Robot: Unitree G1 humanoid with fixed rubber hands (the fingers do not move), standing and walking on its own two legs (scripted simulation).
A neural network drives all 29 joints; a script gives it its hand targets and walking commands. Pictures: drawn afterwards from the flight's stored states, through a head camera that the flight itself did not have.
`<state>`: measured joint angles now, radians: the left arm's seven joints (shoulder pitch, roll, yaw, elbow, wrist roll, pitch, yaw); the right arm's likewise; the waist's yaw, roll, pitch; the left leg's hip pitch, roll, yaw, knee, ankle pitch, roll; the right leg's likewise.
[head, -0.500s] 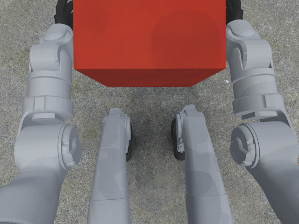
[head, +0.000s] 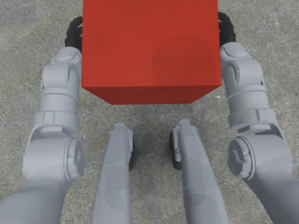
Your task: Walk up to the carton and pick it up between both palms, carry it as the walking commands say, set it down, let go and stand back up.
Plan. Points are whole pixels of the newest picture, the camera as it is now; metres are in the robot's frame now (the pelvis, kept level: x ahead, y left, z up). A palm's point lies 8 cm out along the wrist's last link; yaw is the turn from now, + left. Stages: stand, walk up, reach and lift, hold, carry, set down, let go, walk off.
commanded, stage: reach and lift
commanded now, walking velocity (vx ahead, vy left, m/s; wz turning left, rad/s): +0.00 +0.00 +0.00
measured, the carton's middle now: (150, 49) +0.51 +0.01 -0.09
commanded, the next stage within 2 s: none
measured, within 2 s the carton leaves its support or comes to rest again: neither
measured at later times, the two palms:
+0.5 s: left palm (63, 49) +0.46 +0.18 +0.02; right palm (243, 44) +0.45 -0.16 +0.03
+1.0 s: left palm (40, 38) +0.44 +0.18 +0.10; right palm (272, 34) +0.43 -0.16 +0.10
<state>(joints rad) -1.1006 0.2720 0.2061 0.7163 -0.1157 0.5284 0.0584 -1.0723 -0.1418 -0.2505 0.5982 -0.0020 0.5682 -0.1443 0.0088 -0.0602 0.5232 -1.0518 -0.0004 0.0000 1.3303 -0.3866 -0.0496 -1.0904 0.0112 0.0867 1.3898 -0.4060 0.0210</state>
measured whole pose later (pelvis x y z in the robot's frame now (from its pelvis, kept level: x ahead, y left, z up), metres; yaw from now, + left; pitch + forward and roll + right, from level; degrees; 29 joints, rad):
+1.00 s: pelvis +0.01 +0.00 +0.10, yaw -2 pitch -7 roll +2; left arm -0.90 0.20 0.20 0.69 -0.07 0.58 0.05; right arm -0.85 -0.08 -0.25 0.56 -0.02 0.61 -0.13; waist 0.03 -0.05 0.51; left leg -0.45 0.01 0.00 0.77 -0.20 -0.04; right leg -0.49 0.01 0.09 0.83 -0.22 0.01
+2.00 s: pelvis +0.12 +0.02 +0.14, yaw -2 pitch -3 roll +1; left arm -0.46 0.04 0.12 0.60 0.07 0.72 0.00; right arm -0.32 0.02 -0.28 0.39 -0.15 0.77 0.01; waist 0.04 -0.01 -0.03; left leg -0.26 0.02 0.00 0.61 -0.30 -0.02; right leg -0.28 0.01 0.09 0.63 -0.29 0.02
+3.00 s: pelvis +0.12 +0.01 +0.14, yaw -2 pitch -5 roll +1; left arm -0.28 0.00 0.13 0.36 0.07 0.78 -0.01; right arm -0.17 0.07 -0.28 0.17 -0.14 0.82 0.02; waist 0.04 -0.01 -0.04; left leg -0.20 0.02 0.00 0.58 -0.29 -0.02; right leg -0.23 0.01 0.09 0.60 -0.29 0.02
